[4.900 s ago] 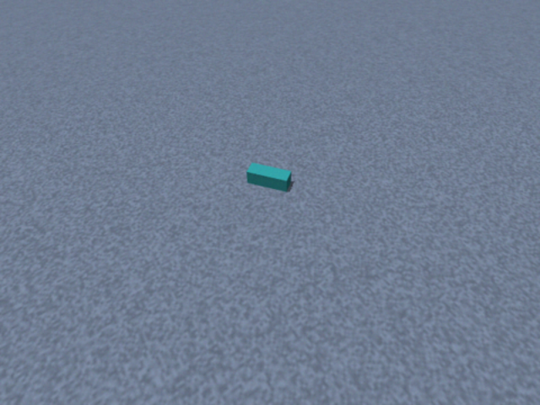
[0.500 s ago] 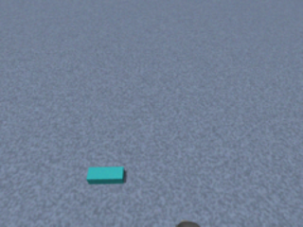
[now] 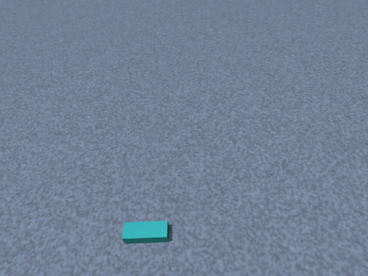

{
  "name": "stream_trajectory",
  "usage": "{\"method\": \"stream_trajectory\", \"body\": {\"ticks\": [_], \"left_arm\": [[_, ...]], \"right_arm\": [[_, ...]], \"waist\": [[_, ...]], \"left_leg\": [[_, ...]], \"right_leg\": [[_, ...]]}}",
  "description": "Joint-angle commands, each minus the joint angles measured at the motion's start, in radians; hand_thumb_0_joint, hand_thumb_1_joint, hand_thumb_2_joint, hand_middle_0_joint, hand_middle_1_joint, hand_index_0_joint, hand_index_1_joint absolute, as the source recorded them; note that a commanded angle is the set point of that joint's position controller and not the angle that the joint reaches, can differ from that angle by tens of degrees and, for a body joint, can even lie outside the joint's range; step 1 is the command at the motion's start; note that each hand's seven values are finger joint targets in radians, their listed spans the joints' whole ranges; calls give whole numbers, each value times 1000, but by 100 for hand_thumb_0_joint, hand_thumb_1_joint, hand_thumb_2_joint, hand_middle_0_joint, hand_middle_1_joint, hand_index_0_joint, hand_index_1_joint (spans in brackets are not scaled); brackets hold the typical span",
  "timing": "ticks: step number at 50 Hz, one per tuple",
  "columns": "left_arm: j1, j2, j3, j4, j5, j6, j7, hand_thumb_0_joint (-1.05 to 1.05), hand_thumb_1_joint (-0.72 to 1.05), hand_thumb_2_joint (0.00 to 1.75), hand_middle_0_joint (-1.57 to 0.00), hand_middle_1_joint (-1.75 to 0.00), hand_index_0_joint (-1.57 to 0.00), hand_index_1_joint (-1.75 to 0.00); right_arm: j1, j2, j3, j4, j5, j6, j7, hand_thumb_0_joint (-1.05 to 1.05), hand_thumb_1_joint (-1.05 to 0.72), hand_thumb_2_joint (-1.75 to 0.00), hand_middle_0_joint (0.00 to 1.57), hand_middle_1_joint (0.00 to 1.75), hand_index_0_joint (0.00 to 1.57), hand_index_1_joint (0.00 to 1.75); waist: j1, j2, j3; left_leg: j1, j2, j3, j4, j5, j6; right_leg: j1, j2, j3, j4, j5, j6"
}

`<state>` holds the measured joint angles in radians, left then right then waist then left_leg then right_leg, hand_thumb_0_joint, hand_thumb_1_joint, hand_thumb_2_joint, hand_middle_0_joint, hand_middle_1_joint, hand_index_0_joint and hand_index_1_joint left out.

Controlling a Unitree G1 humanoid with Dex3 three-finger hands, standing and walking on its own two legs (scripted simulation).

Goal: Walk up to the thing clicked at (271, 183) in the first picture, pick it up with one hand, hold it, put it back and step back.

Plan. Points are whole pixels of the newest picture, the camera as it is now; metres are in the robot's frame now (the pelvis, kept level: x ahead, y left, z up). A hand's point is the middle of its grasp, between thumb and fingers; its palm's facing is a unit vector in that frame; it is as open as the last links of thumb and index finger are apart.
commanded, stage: walk up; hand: left
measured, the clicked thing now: (146, 232) +0.47 +0.26 -0.72
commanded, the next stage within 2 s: none
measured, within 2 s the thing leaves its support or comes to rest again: neither
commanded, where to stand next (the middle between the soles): +0.10 -0.01 m, yaw +1 degrees
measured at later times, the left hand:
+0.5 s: hand out of the picture +0.04 +0.27 -0.16, palm faces +0.00 -0.93 -0.36, open 7.4 cm
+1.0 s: hand out of the picture +0.12 +0.26 -0.14, palm faces +0.02 -0.94 -0.33, open 7.4 cm
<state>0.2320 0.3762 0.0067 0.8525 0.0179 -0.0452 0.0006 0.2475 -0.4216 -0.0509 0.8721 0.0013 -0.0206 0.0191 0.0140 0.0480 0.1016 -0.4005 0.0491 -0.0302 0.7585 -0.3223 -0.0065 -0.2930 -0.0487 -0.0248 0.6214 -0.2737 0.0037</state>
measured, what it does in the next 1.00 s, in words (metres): steps on the spot: left foot, then right foot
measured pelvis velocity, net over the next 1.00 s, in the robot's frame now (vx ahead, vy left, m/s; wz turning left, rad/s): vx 0.02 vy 0.00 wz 0.02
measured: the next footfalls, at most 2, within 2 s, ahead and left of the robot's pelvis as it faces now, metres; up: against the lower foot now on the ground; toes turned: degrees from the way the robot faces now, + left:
left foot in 0.04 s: +0.11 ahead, +0.15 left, +0.00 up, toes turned +0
right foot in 0.30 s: +0.02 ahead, -0.13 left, +0.00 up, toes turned -1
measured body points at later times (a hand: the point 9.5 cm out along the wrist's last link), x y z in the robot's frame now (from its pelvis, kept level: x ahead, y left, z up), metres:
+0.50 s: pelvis +0.00 +0.01 +0.00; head +0.01 +0.01 +0.45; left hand +0.04 +0.32 -0.13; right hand +0.09 -0.31 -0.12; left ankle +0.07 +0.15 -0.73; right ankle -0.02 -0.13 -0.73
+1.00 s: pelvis +0.02 +0.00 +0.01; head +0.04 +0.01 +0.46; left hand +0.11 +0.31 -0.12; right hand +0.10 -0.31 -0.11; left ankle +0.07 +0.15 -0.73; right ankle -0.02 -0.13 -0.73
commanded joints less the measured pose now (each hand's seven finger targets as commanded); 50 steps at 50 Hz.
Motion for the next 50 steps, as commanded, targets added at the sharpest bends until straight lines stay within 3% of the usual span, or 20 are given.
{"method": "stream_trajectory", "body": {"ticks": [1,2,3,4,5,8,12,15,16,17,18,19,20,22,23,25,28,32,40,50], "left_arm": [[-77,233,70,-67,-13,26,9,0,90,90,-20,-30,-20,-30],[-67,203,63,-63,-19,37,9,0,90,90,-20,-30,-20,-30],[-29,158,54,-62,-27,49,10,0,90,90,-20,-30,-20,-30],[-2,198,65,-29,-30,66,19,0,90,90,-20,-30,-20,-30],[-6,234,75,4,-26,73,23,0,90,90,-20,-30,-20,-30],[-9,235,90,38,-22,71,5,0,90,90,-20,-30,-20,-30],[-9,205,88,61,-10,64,-5,0,90,90,-20,-30,-20,-30],[28,187,87,105,0,47,1,0,90,90,-20,-30,-20,-30],[30,217,91,110,11,36,8,0,90,90,-20,-30,-20,-30],[9,268,99,99,22,25,12,0,90,90,-20,-30,-20,-30],[-91,309,96,85,10,30,7,0,90,90,-20,-30,-20,-30],[-173,295,88,61,8,33,-3,0,90,90,-20,-30,-20,-30],[-182,250,76,57,1,37,-7,0,90,90,-20,-30,-20,-30],[-138,218,69,81,-7,41,-9,0,90,90,-20,-30,-20,-30],[-110,220,69,100,-5,42,-9,0,90,90,-20,-30,-20,-30],[-66,222,72,128,0,38,-13,0,90,90,-20,-30,-20,-30],[-132,235,74,119,-3,34,-16,0,90,90,-20,-30,-20,-30],[-124,213,66,135,-7,35,-16,0,90,90,-20,-30,-20,-30],[-134,219,74,155,-13,36,-7,0,90,90,-20,-30,-20,-30],[-181,206,72,156,-13,53,-5,0,90,90,-20,-30,-20,-30]], "right_arm": [[116,-161,-53,25,-10,-28,-32,0,-90,-90,20,30,20,30],[114,-205,-61,25,-21,-34,-37,0,-90,-90,20,30,20,30],[81,-279,-70,8,-35,-45,-42,0,-90,-90,20,30,20,30],[16,-317,-70,-13,-20,-48,-43,0,-90,-90,20,30,20,30],[-53,-324,-74,-16,-17,-44,-45,0,-90,-90,20,30,20,30],[-95,-265,-54,-14,-30,-45,-54,0,-90,-90,20,30,20,30],[-63,-262,-54,4,-28,-36,-49,0,-90,-90,20,30,20,30],[-92,-228,-39,6,-18,-21,-46,0,-90,-90,20,30,20,30],[-106,-193,-27,3,-5,-19,-45,0,-90,-90,20,30,20,30],[-97,-151,-12,-3,5,-20,-45,0,-90,-90,20,30,20,30],[-131,-137,-9,10,6,-20,-49,0,-90,-90,20,30,20,30],[-89,-155,-20,50,0,-23,-49,0,-90,-90,20,30,20,30],[-67,-169,-24,68,-3,-30,-47,0,-90,-90,20,30,20,30],[-98,-221,-32,76,-7,-35,-40,0,-90,-90,20,30,20,30],[-124,-220,-29,74,-7,-34,-38,0,-90,-90,20,30,20,30],[-171,-212,-19,71,-12,-27,-33,0,-90,-90,20,30,20,30],[-144,-179,-9,104,-9,-29,-27,0,-90,-90,20,30,20,30],[-162,-186,-5,130,-12,-31,-24,0,-90,-90,20,30,20,30],[-153,-170,0,158,-7,-39,-37,0,-90,-90,20,30,20,30],[-170,-173,0,169,-8,-29,-44,0,-90,-90,20,30,20,30]], "waist": [[-52,-188,-105],[-51,-75,-102],[-22,103,-107],[-12,105,-111],[-1,113,-77],[12,136,-76],[-9,183,-166],[21,124,-199],[32,67,-206],[19,-72,-189],[-9,-157,-146],[-46,-169,-114],[-66,-132,-95],[-36,-41,-89],[-15,-55,-87],[8,-87,-43],[-25,-96,-27],[-9,-57,-52],[0,-60,-141],[-3,-29,-160]], "left_leg": [[258,-53,85,-211,227,2],[243,22,-25,-276,243,24],[206,225,-333,-377,253,94],[114,345,-465,-426,201,226],[17,360,-487,-444,107,270],[40,218,-261,-361,152,196],[172,187,-228,-296,213,186],[140,136,-136,-194,264,136],[83,121,-110,-133,293,96],[3,52,-52,-40,270,52],[52,-21,22,-85,13,26],[193,-7,13,-96,-50,23],[256,4,-14,-181,11,27],[206,101,-157,-279,97,84],[154,134,-202,-315,32,106],[63,98,-156,-314,-87,88],[159,20,-70,-292,-32,36],[159,48,-112,-345,-31,43],[214,58,-63,-293,426,38],[219,70,-66,-315,432,42]], "right_leg": [[-149,-117,81,21,198,-138],[-170,-66,51,105,83,-96],[-208,37,35,241,-83,-41],[-144,41,93,329,-299,-33],[-91,-4,102,376,-299,-34],[-94,-11,97,325,-233,-42],[-51,18,30,135,-239,-32],[109,35,5,-156,-62,-38],[170,-22,88,-185,15,-56],[185,-134,266,-218,110,-102],[38,-210,321,-217,60,-172],[-93,-212,294,-193,23,-169],[-137,-161,213,-160,16,-127],[-85,-39,85,-90,-40,-56],[-39,-22,70,-84,-86,-56],[0,-43,122,-185,-187,-72],[-79,-88,184,-257,-257,-88],[-20,-61,138,-265,-191,-69],[131,-62,71,-215,170,-46],[163,-60,49,-216,149,-46]]}}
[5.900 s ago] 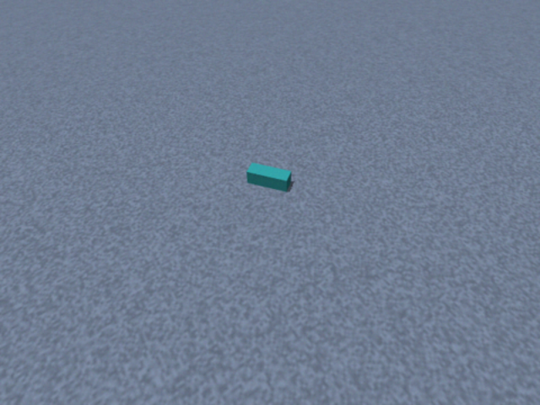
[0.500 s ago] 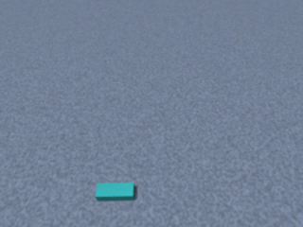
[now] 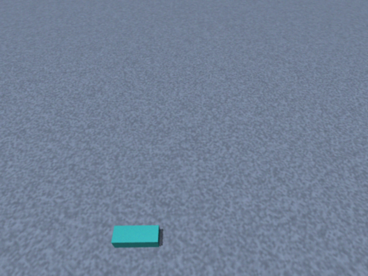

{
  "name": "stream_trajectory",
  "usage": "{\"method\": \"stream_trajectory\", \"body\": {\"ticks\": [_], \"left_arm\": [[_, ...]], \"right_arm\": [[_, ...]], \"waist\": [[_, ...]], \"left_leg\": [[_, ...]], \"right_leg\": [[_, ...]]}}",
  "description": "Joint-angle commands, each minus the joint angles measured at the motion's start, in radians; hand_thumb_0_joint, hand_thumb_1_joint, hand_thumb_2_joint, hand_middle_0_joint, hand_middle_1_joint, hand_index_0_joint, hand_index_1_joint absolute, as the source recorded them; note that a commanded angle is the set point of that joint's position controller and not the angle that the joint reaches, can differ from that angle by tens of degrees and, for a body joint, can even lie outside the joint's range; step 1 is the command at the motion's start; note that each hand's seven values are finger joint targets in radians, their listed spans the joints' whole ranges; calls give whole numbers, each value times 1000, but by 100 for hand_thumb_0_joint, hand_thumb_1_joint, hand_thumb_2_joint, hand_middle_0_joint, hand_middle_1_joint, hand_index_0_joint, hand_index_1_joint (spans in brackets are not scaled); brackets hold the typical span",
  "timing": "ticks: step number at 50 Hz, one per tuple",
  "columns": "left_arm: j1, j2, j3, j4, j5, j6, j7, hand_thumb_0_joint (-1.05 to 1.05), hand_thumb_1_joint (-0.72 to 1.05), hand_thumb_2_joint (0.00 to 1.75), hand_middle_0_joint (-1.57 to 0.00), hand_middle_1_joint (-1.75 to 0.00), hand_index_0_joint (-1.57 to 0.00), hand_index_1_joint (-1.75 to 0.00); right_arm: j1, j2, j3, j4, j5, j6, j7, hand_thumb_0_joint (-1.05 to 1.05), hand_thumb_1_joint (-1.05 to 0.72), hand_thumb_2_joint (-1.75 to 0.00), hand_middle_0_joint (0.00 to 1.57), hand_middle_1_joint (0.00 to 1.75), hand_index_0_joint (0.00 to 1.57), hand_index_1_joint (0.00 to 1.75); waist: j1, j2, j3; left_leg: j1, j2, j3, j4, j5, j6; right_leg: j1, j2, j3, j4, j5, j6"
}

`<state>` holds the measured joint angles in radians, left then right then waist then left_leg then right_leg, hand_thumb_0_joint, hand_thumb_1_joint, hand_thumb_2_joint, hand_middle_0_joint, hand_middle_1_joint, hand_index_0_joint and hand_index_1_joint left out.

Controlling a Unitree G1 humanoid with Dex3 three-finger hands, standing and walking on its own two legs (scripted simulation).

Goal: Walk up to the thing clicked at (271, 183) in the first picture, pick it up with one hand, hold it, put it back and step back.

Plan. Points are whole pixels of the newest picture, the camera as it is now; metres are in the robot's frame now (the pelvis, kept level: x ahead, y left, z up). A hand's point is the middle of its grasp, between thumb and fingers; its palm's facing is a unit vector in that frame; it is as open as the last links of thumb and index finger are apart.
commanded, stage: walk up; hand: left
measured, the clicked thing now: (136, 236) +0.46 +0.25 -0.73
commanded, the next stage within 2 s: none
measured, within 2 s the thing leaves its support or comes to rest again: neither
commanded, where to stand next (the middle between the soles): +0.08 -0.01 m, yaw +0 degrees
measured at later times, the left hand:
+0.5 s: hand out of the picture +0.08 +0.26 -0.15, palm faces +0.04 -0.95 -0.32, open 7.4 cm
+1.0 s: hand out of the picture +0.08 +0.26 -0.16, palm faces +0.02 -0.94 -0.35, open 7.4 cm
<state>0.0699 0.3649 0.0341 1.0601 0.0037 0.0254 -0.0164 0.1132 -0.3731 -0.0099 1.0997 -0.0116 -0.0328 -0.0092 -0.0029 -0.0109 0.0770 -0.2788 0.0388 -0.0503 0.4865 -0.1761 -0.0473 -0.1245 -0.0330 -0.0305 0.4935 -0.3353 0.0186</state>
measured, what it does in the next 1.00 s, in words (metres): stands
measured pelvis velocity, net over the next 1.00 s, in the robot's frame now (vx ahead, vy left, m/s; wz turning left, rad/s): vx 0.02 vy -0.02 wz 0.02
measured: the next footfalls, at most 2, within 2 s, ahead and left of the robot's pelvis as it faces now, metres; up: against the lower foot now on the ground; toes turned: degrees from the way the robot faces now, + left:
right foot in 1.10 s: +0.09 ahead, -0.17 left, +0.00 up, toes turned -1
left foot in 1.68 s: +0.13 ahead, +0.13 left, +0.00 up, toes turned +5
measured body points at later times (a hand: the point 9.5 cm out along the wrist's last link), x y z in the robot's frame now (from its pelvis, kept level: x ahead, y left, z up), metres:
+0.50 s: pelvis +0.00 +0.00 +0.00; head +0.01 +0.01 +0.45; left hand +0.08 +0.31 -0.13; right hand +0.09 -0.30 -0.12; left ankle +0.05 +0.15 -0.74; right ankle -0.04 -0.13 -0.74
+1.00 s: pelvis +0.02 -0.02 +0.00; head +0.03 +0.00 +0.44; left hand +0.08 +0.31 -0.13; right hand +0.08 -0.34 -0.12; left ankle +0.05 +0.15 -0.73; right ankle -0.03 -0.13 -0.71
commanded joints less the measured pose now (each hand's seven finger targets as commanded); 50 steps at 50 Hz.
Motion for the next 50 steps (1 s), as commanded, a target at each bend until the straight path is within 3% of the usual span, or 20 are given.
{"method": "stream_trajectory", "body": {"ticks": [1,11,16,28,35,41,42,43,44,45,46,47,48,50], "left_arm": [[-26,215,42,-51,0,-17,11,0,90,90,-20,-30,-20,-30],[-53,216,45,-46,7,-16,7,0,90,90,-20,-30,-20,-30],[-39,215,50,-43,7,-17,6,0,90,90,-20,-30,-20,-30],[-14,207,53,-44,11,-15,2,0,90,90,-20,-30,-20,-30],[2,203,56,-44,9,-16,3,0,90,90,-20,-30,-20,-30],[1,209,60,-56,12,-17,7,0,90,90,-20,-30,-20,-30],[47,264,91,-96,27,-14,-13,0,90,90,-20,-30,-20,-30],[29,248,89,-105,35,-9,-21,0,90,90,-20,-30,-20,-30],[11,228,88,-124,42,-4,-29,0,90,90,-20,-30,-20,-30],[12,204,89,-138,43,0,-37,0,90,90,-20,-30,-20,-30],[23,213,97,-151,47,2,-40,0,90,90,-20,-30,-20,-30],[56,225,104,-157,46,2,-40,0,90,90,-20,-30,-20,-30],[69,225,103,-164,42,-5,-41,0,90,90,-20,-30,-20,-30],[114,222,104,-172,32,-17,-48,0,90,90,-20,-30,-20,-30]], "right_arm": [[-41,-219,-39,-59,5,-16,-16,0,-90,-90,20,30,20,30],[-56,-219,-38,-55,3,-13,-14,0,-90,-90,20,30,20,30],[-50,-211,-37,-55,4,-11,-13,0,-90,-90,20,30,20,30],[-52,-213,-37,-55,-2,-11,-13,0,-90,-90,20,30,20,30],[-44,-210,-36,-55,0,-11,-14,0,-90,-90,20,30,20,30],[-25,-204,-38,-54,3,-6,-16,0,-90,-90,20,30,20,30],[97,-270,-79,-68,1,-15,-15,0,-90,-90,20,30,20,30],[145,-289,-93,-56,-7,-17,-17,0,-90,-90,20,30,20,30],[185,-318,-108,-47,-14,-19,-18,0,-90,-90,20,30,20,30],[218,-343,-119,-51,-19,-20,-19,0,-90,-90,20,30,20,30],[205,-372,-135,-77,-24,-23,-21,0,-90,-90,20,30,20,30],[179,-392,-144,-104,-28,-31,-25,0,-90,-90,20,30,20,30],[166,-378,-140,-123,-33,-39,-24,0,-90,-90,20,30,20,30],[115,-347,-135,-160,-34,-49,-24,0,-90,-90,20,30,20,30]], "waist": [[11,27,-131],[3,9,-109],[6,-6,-112],[10,25,-85],[10,38,-94],[4,5,-115],[-14,-47,-153],[-32,-23,-104],[-51,31,-69],[-61,107,-31],[-65,168,15],[-45,151,38],[-33,143,51],[1,168,11]], "left_leg": [[93,77,-46,-47,277,82],[101,66,-40,-69,224,77],[121,60,-31,-63,244,75],[61,63,-82,-122,92,79],[68,60,-85,-117,127,73],[91,40,-41,-52,252,74],[172,30,-54,-21,-87,124],[195,57,-105,-53,-281,146],[232,104,-206,-116,-437,179],[228,178,-366,-210,-575,220],[176,266,-515,-291,-584,277],[156,310,-568,-303,-534,323],[146,305,-539,-284,-465,331],[140,286,-418,-230,-337,317]], "right_leg": [[-7,-77,59,-93,203,-60],[-16,-81,55,-137,168,-55],[-13,-83,52,-154,163,-55],[13,-73,40,-158,88,-54],[18,-73,32,-153,104,-53],[27,-89,22,-159,171,-57],[-35,-68,23,-89,-113,-87],[-155,-68,38,-51,-297,-97],[-275,-48,34,21,-358,-90],[-358,-5,25,147,-330,-73],[-395,-6,50,336,-277,-59],[-418,-40,117,393,-258,-58],[-423,-57,135,388,-256,-63],[-389,-92,141,341,-215,-67]]}}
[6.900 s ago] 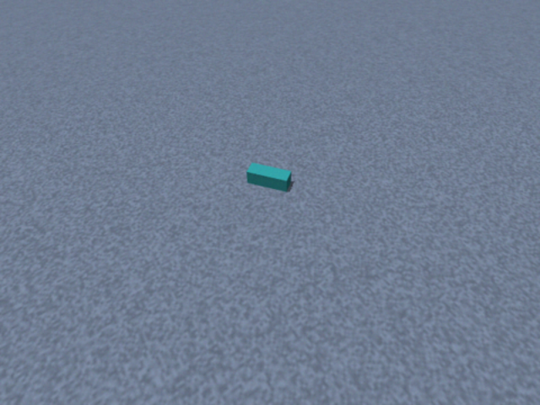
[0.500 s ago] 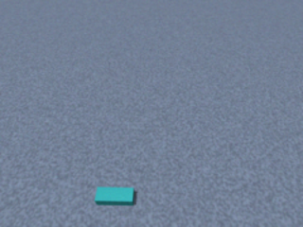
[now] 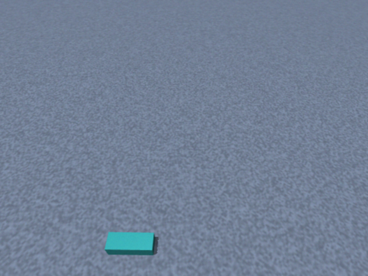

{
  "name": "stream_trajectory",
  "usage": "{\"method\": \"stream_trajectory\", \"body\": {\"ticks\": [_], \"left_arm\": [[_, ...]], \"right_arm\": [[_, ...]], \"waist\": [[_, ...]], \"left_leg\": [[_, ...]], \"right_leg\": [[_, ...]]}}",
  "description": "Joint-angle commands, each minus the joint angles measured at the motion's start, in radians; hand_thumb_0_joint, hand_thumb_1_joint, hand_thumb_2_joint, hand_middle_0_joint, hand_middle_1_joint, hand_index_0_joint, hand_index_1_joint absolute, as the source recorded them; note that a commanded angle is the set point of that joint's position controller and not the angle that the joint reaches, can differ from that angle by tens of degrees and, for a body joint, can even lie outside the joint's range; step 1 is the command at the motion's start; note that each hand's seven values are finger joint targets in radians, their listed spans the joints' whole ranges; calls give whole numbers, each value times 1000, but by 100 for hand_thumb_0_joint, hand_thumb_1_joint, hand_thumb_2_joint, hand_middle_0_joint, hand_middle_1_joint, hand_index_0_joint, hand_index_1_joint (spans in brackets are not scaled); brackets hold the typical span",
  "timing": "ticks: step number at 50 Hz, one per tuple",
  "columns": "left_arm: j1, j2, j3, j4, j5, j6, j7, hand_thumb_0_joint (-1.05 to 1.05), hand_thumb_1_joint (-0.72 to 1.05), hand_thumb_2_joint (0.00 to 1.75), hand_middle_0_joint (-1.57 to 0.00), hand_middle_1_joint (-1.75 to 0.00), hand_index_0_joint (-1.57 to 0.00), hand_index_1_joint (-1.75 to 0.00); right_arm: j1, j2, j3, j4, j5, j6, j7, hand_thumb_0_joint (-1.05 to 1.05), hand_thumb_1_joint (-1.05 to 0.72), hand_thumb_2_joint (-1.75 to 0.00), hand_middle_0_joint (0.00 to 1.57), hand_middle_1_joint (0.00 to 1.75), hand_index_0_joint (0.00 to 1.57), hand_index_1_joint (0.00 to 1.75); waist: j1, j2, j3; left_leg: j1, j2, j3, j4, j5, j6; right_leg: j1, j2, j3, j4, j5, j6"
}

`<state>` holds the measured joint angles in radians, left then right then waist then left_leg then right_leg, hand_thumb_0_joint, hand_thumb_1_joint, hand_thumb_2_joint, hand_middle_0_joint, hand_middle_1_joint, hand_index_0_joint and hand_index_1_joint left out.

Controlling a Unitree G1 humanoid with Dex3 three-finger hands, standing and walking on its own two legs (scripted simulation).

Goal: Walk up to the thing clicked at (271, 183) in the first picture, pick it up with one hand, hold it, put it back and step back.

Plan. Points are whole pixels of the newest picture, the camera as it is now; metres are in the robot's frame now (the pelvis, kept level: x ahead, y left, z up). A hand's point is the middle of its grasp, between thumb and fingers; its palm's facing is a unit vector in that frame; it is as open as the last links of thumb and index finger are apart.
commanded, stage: walk up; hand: left
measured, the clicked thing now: (131, 243) +0.45 +0.26 -0.72
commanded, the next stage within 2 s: none
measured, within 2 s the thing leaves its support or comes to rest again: neither
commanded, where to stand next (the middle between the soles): +0.07 +0.01 m, yaw -1 degrees
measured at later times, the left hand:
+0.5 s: hand out of the picture +0.08 +0.24 -0.12, palm faces +0.08 -0.85 -0.52, open 7.4 cm
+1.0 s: hand out of the picture +0.03 +0.29 -0.17, palm faces -0.01 -0.93 -0.36, open 7.4 cm
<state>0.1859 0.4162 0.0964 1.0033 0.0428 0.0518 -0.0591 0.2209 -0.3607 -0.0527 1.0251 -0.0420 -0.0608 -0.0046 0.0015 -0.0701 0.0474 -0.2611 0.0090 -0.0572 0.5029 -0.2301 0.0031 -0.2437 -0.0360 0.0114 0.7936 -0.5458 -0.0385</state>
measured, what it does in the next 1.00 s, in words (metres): steps on the spot: right foot, then left foot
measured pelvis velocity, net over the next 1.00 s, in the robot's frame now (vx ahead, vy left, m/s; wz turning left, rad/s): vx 0.00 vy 0.02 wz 0.01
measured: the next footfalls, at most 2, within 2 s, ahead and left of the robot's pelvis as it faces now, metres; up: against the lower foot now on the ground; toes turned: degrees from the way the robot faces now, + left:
right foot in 0.10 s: +0.06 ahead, -0.15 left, +0.00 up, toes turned -2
left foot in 0.68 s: +0.12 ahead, +0.14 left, +0.00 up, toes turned +4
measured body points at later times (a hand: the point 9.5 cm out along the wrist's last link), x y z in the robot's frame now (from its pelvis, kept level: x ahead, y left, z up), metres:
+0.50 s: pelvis +0.04 -0.05 +0.00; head +0.09 -0.09 +0.44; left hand +0.08 +0.28 -0.08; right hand +0.15 -0.35 -0.15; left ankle +0.05 +0.11 -0.68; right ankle +0.02 -0.15 -0.73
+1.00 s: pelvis +0.00 +0.02 -0.01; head +0.05 +0.04 +0.43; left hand +0.04 +0.34 -0.15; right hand +0.15 -0.28 -0.11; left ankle +0.08 +0.14 -0.73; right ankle -0.01 -0.12 -0.70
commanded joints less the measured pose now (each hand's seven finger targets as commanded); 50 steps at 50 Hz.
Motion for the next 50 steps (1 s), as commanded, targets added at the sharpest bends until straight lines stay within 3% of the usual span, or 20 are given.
{"method": "stream_trajectory", "body": {"ticks": [1,4,5,6,7,8,11,13,15,17,25,31,33,34,35,36,37,40,46,50], "left_arm": [[27,172,44,-111,-8,-46,-8,0,90,90,-20,-30,-20,-30],[195,136,43,-39,-5,-61,17,0,90,90,-20,-30,-20,-30],[213,185,48,-35,5,-69,33,0,90,90,-20,-30,-20,-30],[132,262,54,-74,4,-80,48,0,90,90,-20,-30,-20,-30],[34,290,47,-109,4,-79,54,0,90,90,-20,-30,-20,-30],[-29,290,41,-131,1,-78,57,0,90,90,-20,-30,-20,-30],[-20,205,22,-117,-27,-107,78,0,90,90,-20,-30,-20,-30],[84,247,37,-93,-39,-112,99,0,90,90,-20,-30,-20,-30],[149,259,44,-95,-44,-113,124,0,90,90,-20,-30,-20,-30],[155,262,51,-112,-44,-112,143,0,90,90,-20,-30,-20,-30],[187,260,54,-178,-29,-121,163,0,90,90,-20,-30,-20,-30],[50,264,28,-229,-32,-106,140,0,90,90,-20,-30,-20,-30],[15,226,9,-236,-43,-92,127,0,90,90,-20,-30,-20,-30],[69,172,-3,-235,-49,-87,122,0,90,90,-20,-30,-20,-30],[114,115,-17,-242,-60,-77,127,0,90,90,-20,-30,-20,-30],[112,176,-5,-208,-61,-57,137,0,90,90,-20,-30,-20,-30],[87,199,-7,-189,-57,-56,137,0,90,90,-20,-30,-20,-30],[155,204,2,-150,-56,-47,115,0,90,90,-20,-30,-20,-30],[138,191,10,-151,-27,-43,78,0,90,90,-20,-30,-20,-30],[151,194,23,-149,-11,-45,65,0,90,90,-20,-30,-20,-30]], "right_arm": [[-11,-346,-93,-105,-4,-20,-25,0,-90,-90,20,30,20,30],[-139,-246,-57,-144,9,14,-15,0,-90,-90,20,30,20,30],[-113,-143,-24,-151,25,29,-17,0,-90,-90,20,30,20,30],[-76,-89,-3,-159,31,42,-23,0,-90,-90,20,30,20,30],[-57,-182,-31,-136,36,57,-27,0,-90,-90,20,30,20,30],[-23,-209,-36,-114,44,56,-27,0,-90,-90,20,30,20,30],[39,-200,-26,-61,47,76,-17,0,-90,-90,20,30,20,30],[56,-220,-31,-81,26,97,-12,0,-90,-90,20,30,20,30],[31,-229,-36,-117,5,119,1,0,-90,-90,20,30,20,30],[21,-226,-44,-145,-8,135,18,0,-90,-90,20,30,20,30],[-104,-220,-63,-248,-13,142,47,0,-90,-90,20,30,20,30],[-61,-202,-70,-234,20,116,47,0,-90,-90,20,30,20,30],[18,-223,-80,-193,18,102,39,0,-90,-90,20,30,20,30],[33,-288,-94,-197,12,93,29,0,-90,-90,20,30,20,30],[9,-326,-92,-228,10,82,21,0,-90,-90,20,30,20,30],[-8,-343,-92,-223,37,79,15,0,-90,-90,20,30,20,30],[-44,-342,-95,-227,37,83,12,0,-90,-90,20,30,20,30],[-133,-276,-72,-262,36,79,-6,0,-90,-90,20,30,20,30],[-74,-301,-81,-244,25,46,-9,0,-90,-90,20,30,20,30],[-87,-311,-84,-260,17,48,-7,0,-90,-90,20,30,20,30]], "waist": [[4,243,9],[107,193,-52],[110,-43,-24],[70,-164,30],[42,-37,21],[9,-54,37],[-19,-9,15],[6,-13,-14],[19,-13,-40],[16,-20,-48],[53,-68,2],[-3,-152,-36],[-59,-58,-74],[-65,168,-107],[-33,333,-119],[-54,253,-162],[-44,244,-109],[10,200,-64],[-26,233,-54],[-17,257,-51]], "left_leg": [[107,289,-342,-222,-222,251],[-145,123,-76,43,-22,110],[-233,-9,22,269,-105,44],[-299,-95,-38,367,-327,-5],[-207,-48,-116,389,-319,-7],[-150,-19,-97,409,-326,-5],[-213,-20,-139,437,-212,3],[-243,-36,-129,493,-194,14],[-296,-48,-138,550,-167,25],[-316,-51,-142,565,-139,21],[-348,-6,-87,470,-169,4],[-39,12,48,205,-78,22],[138,-13,76,50,110,55],[193,102,-81,-4,347,101],[207,304,-379,-38,526,192],[136,392,-456,-91,373,301],[51,381,-445,-118,270,312],[40,257,-191,-61,198,216],[96,270,-209,-94,-71,222],[-1,295,-211,-86,-98,222]], "right_leg": [[-210,-80,78,-16,13,-7],[180,7,-37,-333,270,23],[192,-74,130,-514,223,41],[81,-269,433,-620,247,7],[-12,-327,465,-611,148,-58],[-67,-343,450,-555,243,-145],[142,-223,195,-441,749,-56],[225,-251,176,-359,1047,-34],[300,-272,175,-331,1153,-30],[316,-275,154,-324,1132,-17],[258,-297,133,-299,1015,-164],[26,-209,21,-176,882,-126],[-67,-145,-12,-16,670,-69],[-136,-41,-46,190,431,-16],[-266,88,15,317,-114,17],[-195,75,85,397,-162,5],[-185,57,114,432,-137,2],[-234,52,130,435,5,3],[-225,37,87,155,35,35],[-120,38,13,43,10,22]]}}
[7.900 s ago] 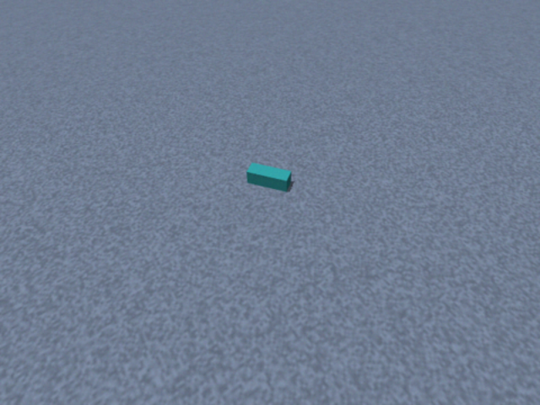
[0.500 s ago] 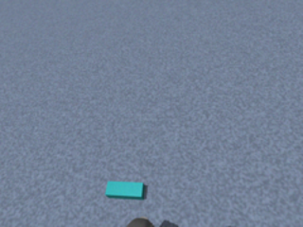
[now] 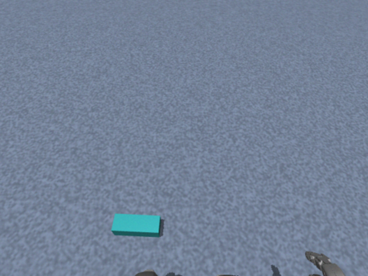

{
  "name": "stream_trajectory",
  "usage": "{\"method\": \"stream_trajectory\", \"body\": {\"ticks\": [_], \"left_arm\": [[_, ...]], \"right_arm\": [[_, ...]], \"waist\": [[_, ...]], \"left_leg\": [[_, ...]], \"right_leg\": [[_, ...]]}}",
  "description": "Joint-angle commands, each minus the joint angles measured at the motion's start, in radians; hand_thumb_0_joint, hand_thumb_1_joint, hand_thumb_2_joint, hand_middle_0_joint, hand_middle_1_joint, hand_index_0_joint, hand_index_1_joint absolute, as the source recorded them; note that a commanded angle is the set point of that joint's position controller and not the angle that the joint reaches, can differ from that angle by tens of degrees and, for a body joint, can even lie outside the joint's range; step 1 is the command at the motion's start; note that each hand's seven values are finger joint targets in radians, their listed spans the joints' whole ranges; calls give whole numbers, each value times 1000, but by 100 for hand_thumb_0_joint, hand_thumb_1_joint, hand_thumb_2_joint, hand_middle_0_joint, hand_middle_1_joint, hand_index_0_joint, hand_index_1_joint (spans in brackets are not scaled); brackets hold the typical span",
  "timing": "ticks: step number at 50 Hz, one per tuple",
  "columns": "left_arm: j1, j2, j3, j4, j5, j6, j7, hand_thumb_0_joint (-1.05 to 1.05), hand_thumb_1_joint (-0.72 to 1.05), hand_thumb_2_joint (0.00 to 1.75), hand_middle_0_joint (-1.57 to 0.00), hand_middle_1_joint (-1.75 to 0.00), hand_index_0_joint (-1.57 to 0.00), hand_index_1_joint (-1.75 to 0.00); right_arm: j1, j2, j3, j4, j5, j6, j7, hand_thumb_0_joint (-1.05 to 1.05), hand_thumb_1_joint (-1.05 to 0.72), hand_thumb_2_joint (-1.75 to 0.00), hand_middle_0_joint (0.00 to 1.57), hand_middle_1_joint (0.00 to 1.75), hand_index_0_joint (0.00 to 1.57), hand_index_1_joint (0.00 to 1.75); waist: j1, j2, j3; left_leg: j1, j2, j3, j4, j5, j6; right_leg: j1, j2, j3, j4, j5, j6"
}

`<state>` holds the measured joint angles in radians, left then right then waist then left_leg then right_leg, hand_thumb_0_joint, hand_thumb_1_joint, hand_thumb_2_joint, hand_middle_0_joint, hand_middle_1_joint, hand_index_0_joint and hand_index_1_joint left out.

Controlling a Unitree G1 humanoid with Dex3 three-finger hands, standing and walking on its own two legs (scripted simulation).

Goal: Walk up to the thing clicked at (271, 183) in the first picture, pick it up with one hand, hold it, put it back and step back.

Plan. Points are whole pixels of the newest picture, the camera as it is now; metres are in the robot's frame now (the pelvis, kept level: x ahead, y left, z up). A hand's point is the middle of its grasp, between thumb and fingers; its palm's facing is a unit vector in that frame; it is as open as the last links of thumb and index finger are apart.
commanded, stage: walk up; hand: left
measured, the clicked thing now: (137, 225) +0.44 +0.24 -0.71
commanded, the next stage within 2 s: none
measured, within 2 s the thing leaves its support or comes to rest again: neither
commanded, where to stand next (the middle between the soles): +0.06 -0.02 m, yaw -2 degrees
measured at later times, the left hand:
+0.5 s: hand out of the picture +0.06 +0.27 -0.13, palm faces -0.03 -0.93 -0.37, open 7.4 cm
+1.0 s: hand out of the picture +0.11 +0.24 -0.13, palm faces -0.06 -0.91 -0.42, open 7.4 cm
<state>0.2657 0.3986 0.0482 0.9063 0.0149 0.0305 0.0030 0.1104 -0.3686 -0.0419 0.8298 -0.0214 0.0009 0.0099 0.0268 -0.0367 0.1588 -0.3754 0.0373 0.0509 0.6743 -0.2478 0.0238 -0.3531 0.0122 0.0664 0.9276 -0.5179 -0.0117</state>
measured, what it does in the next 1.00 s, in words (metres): steps on the spot: right foot, then left foot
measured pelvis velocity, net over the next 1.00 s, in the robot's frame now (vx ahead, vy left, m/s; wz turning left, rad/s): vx -0.02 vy -0.02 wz -0.02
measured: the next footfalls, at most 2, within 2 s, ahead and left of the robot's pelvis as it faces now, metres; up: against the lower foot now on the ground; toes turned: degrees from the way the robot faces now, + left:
right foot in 0.08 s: +0.02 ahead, -0.13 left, +0.00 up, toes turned -1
left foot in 0.44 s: +0.06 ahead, +0.10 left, +0.00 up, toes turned +0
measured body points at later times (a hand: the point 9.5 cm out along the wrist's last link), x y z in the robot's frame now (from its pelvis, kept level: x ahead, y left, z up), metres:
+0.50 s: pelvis +0.00 +0.00 +0.01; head +0.02 +0.01 +0.46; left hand +0.06 +0.32 -0.11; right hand +0.05 -0.33 -0.10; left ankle +0.02 +0.10 -0.72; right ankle -0.02 -0.13 -0.71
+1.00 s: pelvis -0.02 -0.02 +0.00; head +0.06 -0.04 +0.44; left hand +0.12 +0.29 -0.10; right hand +0.09 -0.33 -0.13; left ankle -0.04 +0.13 -0.65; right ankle +0.09 -0.14 -0.72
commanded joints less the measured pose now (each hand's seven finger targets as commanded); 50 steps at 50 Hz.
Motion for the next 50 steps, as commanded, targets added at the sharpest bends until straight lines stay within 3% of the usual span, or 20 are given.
{"method": "stream_trajectory", "body": {"ticks": [1,4,5,6,7,11,17,20,22,23,24,25,26,30,36,41,43,44,47,50], "left_arm": [[97,202,74,-46,18,-25,-1,0,90,90,-20,-30,-20,-30],[168,197,90,-16,27,-29,-10,0,90,90,-20,-30,-20,-30],[181,230,105,-21,36,-33,-10,0,90,90,-20,-30,-20,-30],[131,299,113,-60,43,-41,-11,0,90,90,-20,-30,-20,-30],[24,353,112,-94,46,-41,-15,0,90,90,-20,-30,-20,-30],[-48,219,80,-103,28,-53,-4,0,90,90,-20,-30,-20,-30],[121,290,103,-91,18,-70,-19,0,90,90,-20,-30,-20,-30],[84,288,88,-109,3,-75,-27,0,90,90,-20,-30,-20,-30],[-3,243,59,-134,-10,-69,-28,0,90,90,-20,-30,-20,-30],[-46,179,36,-154,-16,-67,-27,0,90,90,-20,-30,-20,-30],[-47,102,20,-169,-22,-64,-26,0,90,90,-20,-30,-20,-30],[-50,210,51,-137,-8,-51,-5,0,90,90,-20,-30,-20,-30],[-33,241,52,-129,-8,-53,-1,0,90,90,-20,-30,-20,-30],[15,204,48,-83,-15,-53,-16,0,90,90,-20,-30,-20,-30],[-36,158,25,-48,-37,-59,10,0,90,90,-20,-30,-20,-30],[-48,207,43,-25,-17,-52,30,0,90,90,-20,-30,-20,-30],[-58,291,67,-48,-8,-52,30,0,90,90,-20,-30,-20,-30],[-97,319,67,-69,-15,-44,29,0,90,90,-20,-30,-20,-30],[-160,255,58,-107,-3,-35,36,0,90,90,-20,-30,-20,-30],[-228,212,58,-129,24,-23,35,0,90,90,-20,-30,-20,-30]], "right_arm": [[6,-307,-94,-70,-3,-13,-21,0,-90,-90,20,30,20,30],[-15,-277,-80,-77,1,-3,-21,0,-90,-90,20,30,20,30],[13,-240,-69,-73,6,2,-24,0,-90,-90,20,30,20,30],[3,-172,-49,-83,16,1,-28,0,-90,-90,20,30,20,30],[-52,-232,-69,-62,11,1,-46,0,-90,-90,20,30,20,30],[65,-206,-54,11,22,-16,-30,0,-90,-90,20,30,20,30],[48,-246,-54,-18,-1,-56,-3,0,-90,-90,20,30,20,30],[90,-224,-57,-16,1,-75,6,0,-90,-90,20,30,20,30],[203,-207,-64,23,3,-87,-2,0,-90,-90,20,30,20,30],[271,-245,-78,43,-8,-93,-13,0,-90,-90,20,30,20,30],[302,-338,-98,36,-22,-98,-22,0,-90,-90,20,30,20,30],[280,-377,-105,20,-8,-92,-21,0,-90,-90,20,30,20,30],[254,-371,-108,14,5,-91,-19,0,-90,-90,20,30,20,30],[225,-272,-67,4,17,-105,-27,0,-90,-90,20,30,20,30],[105,-231,-45,-19,17,-44,-29,0,-90,-90,20,30,20,30],[59,-233,-52,-36,45,22,-23,0,-90,-90,20,30,20,30],[80,-173,-35,-45,60,28,-28,0,-90,-90,20,30,20,30],[107,-187,-43,-36,53,44,-40,0,-90,-90,20,30,20,30],[145,-230,-67,1,41,56,-41,0,-90,-90,20,30,20,30],[188,-214,-63,26,42,45,-34,0,-90,-90,20,30,20,30]], "waist": [[-26,234,-165],[26,191,-155],[34,54,-134],[30,-182,-83],[44,-145,-37],[-16,-71,-55],[68,-128,-85],[27,-83,-112],[-53,-39,-146],[-97,63,-180],[-97,250,-162],[-91,114,-103],[-74,109,-57],[-32,106,-62],[-33,266,-88],[-9,130,-152],[0,-111,-197],[2,-234,-206],[-28,-136,-225],[-28,-156,-295]], "left_leg": [[80,270,-305,-251,-94,198],[-64,201,-205,-165,-178,115],[-139,143,-150,-24,-254,71],[-258,-7,-31,181,-347,-1],[-142,-39,-107,323,-339,-9],[-99,-43,-106,307,-222,-6],[-226,-21,-75,81,-291,-5],[-72,-19,-61,-105,-192,21],[212,-62,-26,-298,2,33],[392,17,-188,-357,-12,52],[498,264,-585,-435,10,116],[375,363,-657,-406,-41,215],[303,391,-637,-406,-6,287],[346,203,-274,-335,430,132],[180,141,-94,-218,731,151],[100,72,-112,-34,426,74],[2,-67,-76,195,81,3],[-10,-131,-92,409,-363,-2],[21,-118,-193,581,-358,-6],[-2,-116,-121,500,-261,-32]], "right_leg": [[30,-9,-60,-142,6,-13],[195,9,-68,-347,124,-55],[212,-66,100,-480,-7,-92],[139,-263,474,-660,-177,-179],[-78,-364,567,-705,-247,-262],[48,-198,245,-594,100,-180],[348,-286,359,-601,27,-242],[309,-284,272,-532,266,-225],[141,-192,119,-385,412,-149],[-34,-114,28,-190,435,-88],[-291,58,-39,6,92,-13],[-282,2,50,47,-44,-17],[-250,-30,59,103,-40,-23],[-215,-40,67,12,118,-16],[38,-35,-93,-198,269,9],[189,-24,-96,-426,489,-20],[225,-288,181,-483,900,-133],[159,-443,360,-535,985,-289],[67,-348,220,-486,854,-259],[111,-230,91,-485,396,-199]]}}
